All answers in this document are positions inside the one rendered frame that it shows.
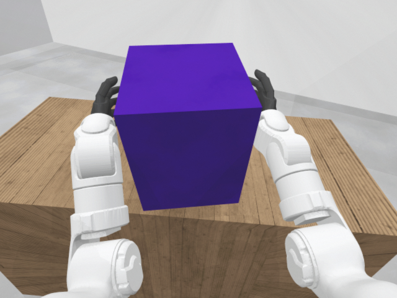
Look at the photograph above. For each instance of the left robot hand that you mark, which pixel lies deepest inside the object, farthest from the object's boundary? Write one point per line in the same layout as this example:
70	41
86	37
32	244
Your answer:
104	102

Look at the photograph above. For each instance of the left robot upper arm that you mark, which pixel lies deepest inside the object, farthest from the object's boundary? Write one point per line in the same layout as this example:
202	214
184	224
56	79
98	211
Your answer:
108	269

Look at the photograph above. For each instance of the right robot hand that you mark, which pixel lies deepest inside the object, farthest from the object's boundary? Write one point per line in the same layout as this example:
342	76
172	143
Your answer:
265	91

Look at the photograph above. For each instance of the carton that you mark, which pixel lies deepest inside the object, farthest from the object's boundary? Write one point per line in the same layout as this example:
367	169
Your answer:
187	116

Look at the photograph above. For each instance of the pedestal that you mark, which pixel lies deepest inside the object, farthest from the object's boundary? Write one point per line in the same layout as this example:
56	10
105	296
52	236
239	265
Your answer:
213	251

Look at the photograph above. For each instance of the robot right forearm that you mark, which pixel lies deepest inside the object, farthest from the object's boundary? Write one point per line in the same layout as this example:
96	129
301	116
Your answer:
288	155

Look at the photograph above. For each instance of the right robot upper arm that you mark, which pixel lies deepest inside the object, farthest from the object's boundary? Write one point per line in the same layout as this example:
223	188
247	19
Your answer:
326	259

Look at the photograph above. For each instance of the robot left forearm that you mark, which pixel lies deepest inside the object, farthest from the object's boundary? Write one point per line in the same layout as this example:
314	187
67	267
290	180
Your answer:
97	179

